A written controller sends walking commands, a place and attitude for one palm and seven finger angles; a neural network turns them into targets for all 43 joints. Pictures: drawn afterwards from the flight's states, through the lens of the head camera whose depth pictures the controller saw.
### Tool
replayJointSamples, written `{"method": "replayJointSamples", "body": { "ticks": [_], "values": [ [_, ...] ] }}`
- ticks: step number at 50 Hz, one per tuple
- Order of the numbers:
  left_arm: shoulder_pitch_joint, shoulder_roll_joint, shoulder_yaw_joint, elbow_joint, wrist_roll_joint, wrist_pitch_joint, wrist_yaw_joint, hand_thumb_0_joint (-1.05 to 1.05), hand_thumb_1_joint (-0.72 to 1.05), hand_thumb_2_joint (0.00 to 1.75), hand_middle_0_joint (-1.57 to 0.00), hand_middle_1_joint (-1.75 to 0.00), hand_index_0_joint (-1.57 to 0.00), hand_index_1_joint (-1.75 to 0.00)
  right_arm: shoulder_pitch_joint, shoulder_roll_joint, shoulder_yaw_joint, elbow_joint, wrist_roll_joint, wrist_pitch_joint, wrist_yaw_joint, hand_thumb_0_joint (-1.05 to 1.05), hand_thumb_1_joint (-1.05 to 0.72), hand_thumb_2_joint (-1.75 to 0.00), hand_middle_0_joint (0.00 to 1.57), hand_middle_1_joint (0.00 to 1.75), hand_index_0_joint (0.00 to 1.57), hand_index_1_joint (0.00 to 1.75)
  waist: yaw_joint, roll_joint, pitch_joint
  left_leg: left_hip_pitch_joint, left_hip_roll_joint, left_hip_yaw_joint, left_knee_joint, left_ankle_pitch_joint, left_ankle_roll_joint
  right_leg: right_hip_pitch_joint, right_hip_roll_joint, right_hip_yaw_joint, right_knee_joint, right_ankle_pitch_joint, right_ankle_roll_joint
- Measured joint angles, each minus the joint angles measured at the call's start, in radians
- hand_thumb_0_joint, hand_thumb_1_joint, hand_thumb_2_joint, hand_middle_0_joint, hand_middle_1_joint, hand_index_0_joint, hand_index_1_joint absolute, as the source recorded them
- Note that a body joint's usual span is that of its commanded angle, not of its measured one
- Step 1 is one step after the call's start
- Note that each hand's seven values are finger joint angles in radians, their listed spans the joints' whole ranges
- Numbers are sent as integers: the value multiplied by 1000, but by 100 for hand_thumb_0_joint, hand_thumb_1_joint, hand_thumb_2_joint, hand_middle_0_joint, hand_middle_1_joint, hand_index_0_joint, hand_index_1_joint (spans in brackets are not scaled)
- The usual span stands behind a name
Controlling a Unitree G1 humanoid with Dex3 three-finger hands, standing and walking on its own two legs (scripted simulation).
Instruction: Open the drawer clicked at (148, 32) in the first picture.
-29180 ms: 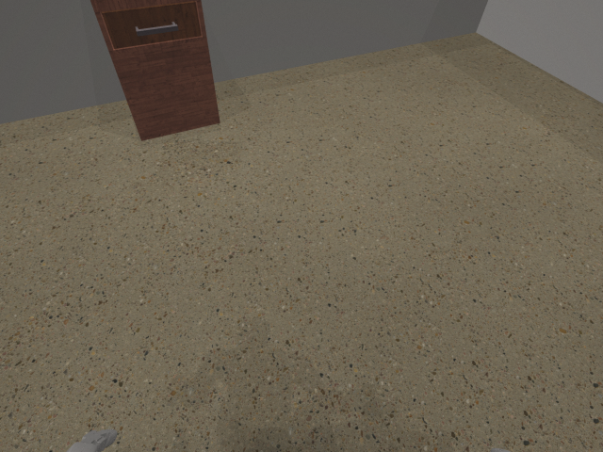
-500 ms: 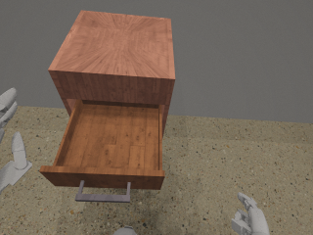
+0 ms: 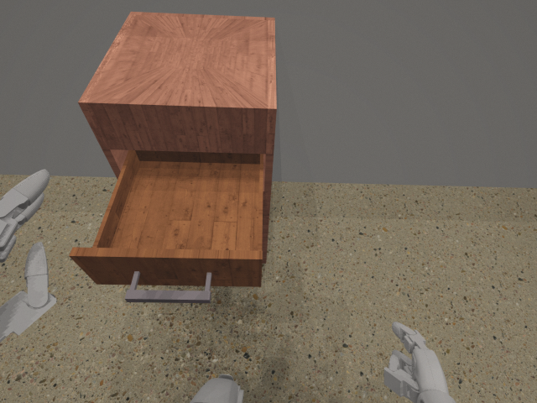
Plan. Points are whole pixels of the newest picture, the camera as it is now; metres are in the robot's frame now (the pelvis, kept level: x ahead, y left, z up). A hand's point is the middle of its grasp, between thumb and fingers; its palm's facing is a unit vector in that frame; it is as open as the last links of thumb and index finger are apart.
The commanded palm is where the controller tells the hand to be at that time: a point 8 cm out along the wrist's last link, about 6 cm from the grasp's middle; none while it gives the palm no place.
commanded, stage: step back with the hand held close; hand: left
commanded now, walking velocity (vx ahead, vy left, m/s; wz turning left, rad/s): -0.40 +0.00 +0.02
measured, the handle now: (170, 286) +0.35 +0.23 -0.21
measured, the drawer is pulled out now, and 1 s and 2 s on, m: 0.30 0.30 0.30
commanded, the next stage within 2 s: stop stepping back and stand still in 0.04 s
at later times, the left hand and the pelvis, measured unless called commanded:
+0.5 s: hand out of the picture +0.07 +0.19 +0.17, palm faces +0.38 -0.78 -0.49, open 7.4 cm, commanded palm +0.00 +0.23 +0.18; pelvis -0.11 -0.06 +0.00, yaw +3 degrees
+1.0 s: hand out of the picture +0.04 +0.21 +0.15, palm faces +0.44 -0.80 -0.40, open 7.4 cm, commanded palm none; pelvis -0.13 -0.04 +0.00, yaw +6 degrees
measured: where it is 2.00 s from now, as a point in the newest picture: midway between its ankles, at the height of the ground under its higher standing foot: outside the picture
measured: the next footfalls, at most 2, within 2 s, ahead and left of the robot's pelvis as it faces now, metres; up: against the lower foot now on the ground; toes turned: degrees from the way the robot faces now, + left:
left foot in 0.12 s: +0.00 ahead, +0.09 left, +0.00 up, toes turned +3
left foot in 0.66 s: -0.09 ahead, +0.08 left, +0.00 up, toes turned +7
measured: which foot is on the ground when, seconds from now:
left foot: up 0.00-0.10, down 0.12-0.38, up 0.40-0.64, down 0.66-1.00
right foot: down 0.00-1.00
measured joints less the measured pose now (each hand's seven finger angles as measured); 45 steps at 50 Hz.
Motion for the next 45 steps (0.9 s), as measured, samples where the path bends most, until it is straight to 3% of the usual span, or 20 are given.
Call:
{"method": "replayJointSamples", "body": {
  "ticks": [2,3,4,6,7,9,12,17,19,21,24,27,32,33,35,37,39,42,45],
  "values": [
    [-4,-32,-4,44,18,9,24,1,89,90,-21,-31,-22,-31,19,-6,3,6,-6,23,-28,1,-91,-90,21,30,20,30,-9,-25,-22,52,-21,40,29,-75,0,-7,-23,-1,-6,14,0],
    [-19,-48,-7,66,22,17,36,1,89,90,-21,-31,-22,-31,22,-11,7,5,-6,30,-39,1,-91,-90,21,30,20,30,-14,-32,-23,97,-24,56,-39,-75,1,-15,-30,-6,-1,25,1],
    [-34,-61,-11,82,23,27,48,1,89,90,-21,-31,-22,-31,21,-18,11,-1,-6,34,-48,1,-91,-90,21,30,20,30,-20,-33,-18,151,-21,67,-150,-28,4,-28,-32,-13,13,36,5],
    [-58,-71,-21,75,13,52,67,1,89,90,-21,-31,-22,-31,18,-39,8,-27,-3,34,-50,1,-91,-90,20,30,20,30,-30,-7,0,257,15,76,-384,251,28,-74,-12,-38,83,45,29],
    [-75,-62,-22,65,11,57,72,1,89,90,-21,-31,-22,-31,9,-35,-4,-31,2,27,-44,1,-91,-90,20,30,20,30,-28,-19,15,270,13,81,-419,228,42,-114,-18,-29,153,17,45],
    [-99,-48,-22,58,14,52,75,2,89,90,-21,-31,-21,-31,-16,-9,-19,-28,-2,6,-24,1,-91,-90,20,30,20,30,-19,-67,46,261,-4,104,-422,171,54,-199,-31,27,314,-90,56],
    [-73,-41,-29,7,16,80,73,2,89,90,-21,-31,-21,-30,-19,10,-9,-46,-15,-30,-1,1,-91,-90,20,30,20,30,-29,-71,69,239,13,99,-428,185,44,-255,-36,37,399,-124,73],
    [20,10,16,-73,9,62,79,2,89,90,-21,-31,-21,-31,32,22,19,-83,-8,-56,9,1,-91,-90,20,30,20,30,-33,-41,63,189,47,73,-369,196,13,-140,-66,-10,148,-22,80],
    [9,9,21,-46,12,42,73,2,89,90,-21,-31,-22,-31,44,9,19,-72,-3,-50,7,1,-91,-90,21,30,20,30,-34,4,76,163,66,42,-292,111,15,-118,-45,-46,116,68,43],
    [-9,-9,11,-4,12,34,66,1,89,90,-21,-31,-22,-31,64,-1,10,-45,1,-32,10,1,-91,-90,21,30,20,30,-26,15,63,114,43,18,-115,27,18,-116,-46,-57,117,68,15],
    [-31,-74,-9,72,16,34,61,1,89,90,-21,-31,-22,-31,96,-18,-2,-2,-3,-8,13,1,-91,-90,21,30,20,30,-19,-2,24,73,8,35,120,38,20,-113,-68,-45,82,85,8],
    [-44,-116,-36,144,32,40,68,1,89,90,-21,-31,-22,-31,126,-33,-12,20,-6,-11,5,1,-91,-90,21,30,20,30,-30,-19,-6,138,18,70,31,36,34,-102,-90,-45,31,120,12],
    [-27,-118,-80,105,50,48,86,2,89,90,-21,-31,-21,-31,155,-67,-29,9,-15,-59,-9,1,-91,-90,20,30,20,30,-40,-29,-10,360,48,96,-420,47,74,-111,-99,-66,29,133,21],
    [-25,-107,-81,81,48,42,87,2,89,90,-21,-31,-21,-31,154,-73,-35,-1,-17,-70,-13,1,-91,-90,20,30,20,30,-44,-23,0,384,57,88,-479,110,62,-121,-96,-75,54,123,24],
    [-35,-73,-66,60,46,30,86,2,89,90,-21,-31,-21,-31,141,-60,-42,-7,-16,-80,-15,1,-91,-90,20,30,20,30,-37,-48,26,382,44,90,-460,147,17,-139,-104,-54,127,46,40],
    [-35,-44,-41,60,47,26,83,2,89,90,-21,-31,-22,-31,137,-44,-37,-15,-10,-86,-15,1,-91,-90,20,30,20,30,-33,-50,23,376,43,90,-434,126,-2,-143,-94,-47,171,-28,51],
    [-45,-27,-18,72,46,22,83,2,89,90,-21,-31,-22,-31,129,-33,-26,-19,-5,-92,-11,1,-91,-90,20,30,20,30,-35,-29,25,364,54,75,-393,100,-8,-114,-75,-56,123,51,40],
    [-65,-40,-12,102,40,12,78,1,89,90,-21,-31,-22,-31,109,-21,-13,-6,4,-80,3,1,-91,-90,20,30,20,30,-28,10,26,330,68,48,-289,17,22,-90,-48,-75,91,104,4],
    [-76,-88,-38,125,37,17,78,1,89,90,-21,-31,-21,-31,93,-8,-5,10,1,-57,18,1,-91,-90,20,30,20,30,-15,4,22,284,43,56,-176,-15,43,-74,-49,-68,55,106,-2]
  ]
}}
